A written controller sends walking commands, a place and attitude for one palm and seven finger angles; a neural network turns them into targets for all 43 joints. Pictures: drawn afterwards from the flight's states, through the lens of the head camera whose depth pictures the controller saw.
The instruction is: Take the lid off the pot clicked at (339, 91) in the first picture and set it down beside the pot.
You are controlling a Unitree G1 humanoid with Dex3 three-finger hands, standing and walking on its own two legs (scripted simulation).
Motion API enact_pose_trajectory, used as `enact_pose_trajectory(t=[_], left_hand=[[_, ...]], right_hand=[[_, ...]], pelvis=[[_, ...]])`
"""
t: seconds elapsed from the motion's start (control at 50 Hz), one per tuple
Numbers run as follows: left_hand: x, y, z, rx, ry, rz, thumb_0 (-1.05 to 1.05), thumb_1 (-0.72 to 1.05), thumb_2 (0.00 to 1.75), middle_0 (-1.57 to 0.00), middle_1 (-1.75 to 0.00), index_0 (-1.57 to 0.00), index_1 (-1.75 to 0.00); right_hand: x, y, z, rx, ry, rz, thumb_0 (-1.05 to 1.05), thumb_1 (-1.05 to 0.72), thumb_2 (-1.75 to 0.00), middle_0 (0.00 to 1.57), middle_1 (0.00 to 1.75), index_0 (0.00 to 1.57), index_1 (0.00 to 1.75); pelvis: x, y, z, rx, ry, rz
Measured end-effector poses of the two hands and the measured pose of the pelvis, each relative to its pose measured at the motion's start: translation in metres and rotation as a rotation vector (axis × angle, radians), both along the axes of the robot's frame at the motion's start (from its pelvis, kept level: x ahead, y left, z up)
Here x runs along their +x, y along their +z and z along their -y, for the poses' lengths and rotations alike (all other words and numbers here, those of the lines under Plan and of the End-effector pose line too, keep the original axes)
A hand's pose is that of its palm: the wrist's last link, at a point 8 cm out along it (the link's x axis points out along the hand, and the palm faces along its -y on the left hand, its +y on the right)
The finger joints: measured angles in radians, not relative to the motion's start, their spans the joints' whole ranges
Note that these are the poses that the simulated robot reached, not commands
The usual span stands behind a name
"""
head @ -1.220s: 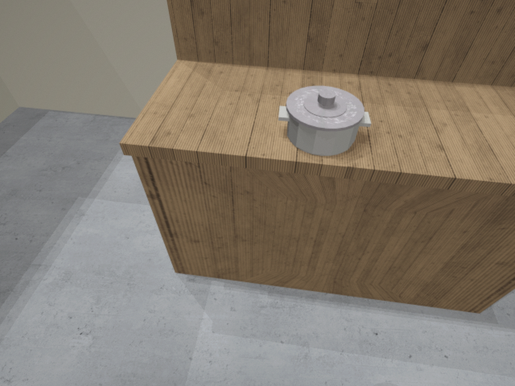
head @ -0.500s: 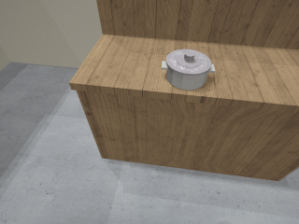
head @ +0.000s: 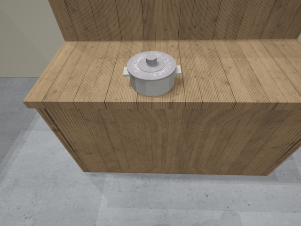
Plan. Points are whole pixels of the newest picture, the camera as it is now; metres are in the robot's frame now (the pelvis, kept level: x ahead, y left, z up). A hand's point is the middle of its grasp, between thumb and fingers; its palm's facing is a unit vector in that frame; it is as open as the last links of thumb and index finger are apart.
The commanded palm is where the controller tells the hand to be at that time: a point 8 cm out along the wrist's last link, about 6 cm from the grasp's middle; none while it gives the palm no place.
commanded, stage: take the last steps up to it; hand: left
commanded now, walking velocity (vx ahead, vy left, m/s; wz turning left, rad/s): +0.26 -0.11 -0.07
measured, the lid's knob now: (151, 59) +0.67 +0.04 +0.09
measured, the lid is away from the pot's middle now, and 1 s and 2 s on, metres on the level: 0.00 0.00 0.00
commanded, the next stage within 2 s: come to a stop and stand still in 0.26 s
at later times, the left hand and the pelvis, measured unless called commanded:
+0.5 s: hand out of the picture +0.12 +0.10 -0.18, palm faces +0.03 -0.99 -0.14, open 7.4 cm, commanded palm none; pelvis +0.18 -0.04 +0.00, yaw -4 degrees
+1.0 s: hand (132, 207) +0.21 +0.08 -0.16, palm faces +0.01 -0.96 -0.29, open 7.4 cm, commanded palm none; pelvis +0.16 -0.11 +0.00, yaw -2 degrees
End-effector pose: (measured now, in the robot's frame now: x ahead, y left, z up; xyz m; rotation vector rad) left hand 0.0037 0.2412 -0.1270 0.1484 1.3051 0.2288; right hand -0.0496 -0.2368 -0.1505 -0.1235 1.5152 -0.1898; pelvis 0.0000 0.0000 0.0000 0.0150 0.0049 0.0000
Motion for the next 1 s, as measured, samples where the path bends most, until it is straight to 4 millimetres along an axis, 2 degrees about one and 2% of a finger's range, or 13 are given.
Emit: enact_pose_trajectory(t=[0.12,0.18,0.26,0.38,0.44,0.5,0.62,0.7,0.76,0.84,0.9,1.0], left_hand=[[0.018,0.001,0.046,-0.053,-0.009,-0.06,0.0,0.9,0.89,-0.2,-0.29,-0.2,-0.3],[0.027,-0.002,0.068,-0.088,-0.015,-0.094,0.0,0.9,0.89,-0.2,-0.29,-0.2,-0.3],[0.039,-0.008,0.09,-0.122,-0.001,-0.136,0.0,0.9,0.89,-0.2,-0.29,-0.2,-0.3],[0.059,-0.017,0.102,-0.146,0.026,-0.216,0.0,0.9,0.89,-0.2,-0.29,-0.2,-0.3],[0.078,-0.023,0.097,-0.142,0.026,-0.25,0.01,0.9,0.89,-0.21,-0.29,-0.2,-0.3],[0.112,-0.026,0.087,-0.116,-0.007,-0.241,0.01,0.9,0.89,-0.21,-0.29,-0.2,-0.3],[0.201,-0.02,0.068,-0.059,-0.03,-0.052,0.01,0.9,0.89,-0.2,-0.29,-0.2,-0.3],[0.235,-0.016,0.064,-0.029,-0.029,0.039,0.0,0.91,0.89,-0.2,-0.29,-0.2,-0.3],[0.244,-0.012,0.069,-0.009,-0.042,0.057,0.0,0.91,0.89,-0.2,-0.29,-0.2,-0.3],[0.242,-0.007,0.084,0.023,-0.073,0.062,0.0,0.91,0.9,-0.2,-0.29,-0.2,-0.3],[0.231,-0.01,0.098,0.056,-0.096,0.064,0.0,0.9,0.89,-0.2,-0.29,-0.2,-0.3],[0.2,0.006,0.113,0.053,-0.084,0.013,0.0,0.9,0.89,-0.2,-0.29,-0.2,-0.3]], right_hand=[[0.089,0.016,0.029,-0.026,0.006,0.149,0.0,-0.91,-0.9,0.19,0.3,0.2,0.3],[0.136,0.017,0.033,-0.022,0.009,0.219,0.0,-0.91,-0.9,0.19,0.3,0.2,0.3],[0.197,0.017,0.027,0.002,0.029,0.288,0.0,-0.91,-0.9,0.19,0.3,0.19,0.3],[0.282,0.014,0.009,0.037,0.063,0.374,0.0,-0.91,-0.9,0.19,0.3,0.2,0.3],[0.309,0.012,0.003,0.024,0.053,0.404,0.0,-0.91,-0.9,0.2,0.3,0.2,0.3],[0.314,0.019,0.011,0.0,0.015,0.416,0.0,-0.91,-0.89,0.2,0.3,0.2,0.3],[0.303,0.034,0.048,-0.1,0.049,0.306,-0.02,-0.93,-0.89,0.2,0.3,0.2,0.3],[0.297,0.038,0.067,-0.109,0.08,0.243,-0.01,-0.92,-0.9,0.2,0.3,0.2,0.3],[0.297,0.036,0.081,-0.101,0.081,0.244,0.0,-0.92,-0.9,0.2,0.3,0.2,0.3],[0.297,0.025,0.1,-0.072,0.065,0.276,0.0,-0.91,-0.9,0.2,0.3,0.2,0.3],[0.293,0.007,0.117,-0.042,0.038,0.294,0.0,-0.91,-0.9,0.2,0.3,0.2,0.3],[0.275,0.005,0.126,-0.021,0.021,0.25,0.0,-0.91,-0.9,0.2,0.3,0.2,0.3]], pelvis=[[0.04,0.011,0.022,-0.008,-0.003,-0.008],[0.061,0.01,0.029,-0.017,-0.012,-0.01],[0.09,0.007,0.037,-0.028,-0.025,-0.008],[0.139,-0.001,0.041,-0.027,-0.041,0.004],[0.166,-0.007,0.04,-0.05,-0.054,0.019],[0.18,-0.005,0.042,-0.037,-0.077,0.036],[0.187,0.006,0.05,-0.043,-0.049,0.031],[0.184,0.008,0.064,-0.054,-0.025,0.018],[0.18,0.008,0.077,-0.06,-0.018,0.009],[0.173,0.002,0.096,-0.046,-0.023,0.003],[0.168,-0.009,0.11,-0.012,-0.038,0.003],[0.163,0.001,0.11,-0.003,-0.032,0.009]])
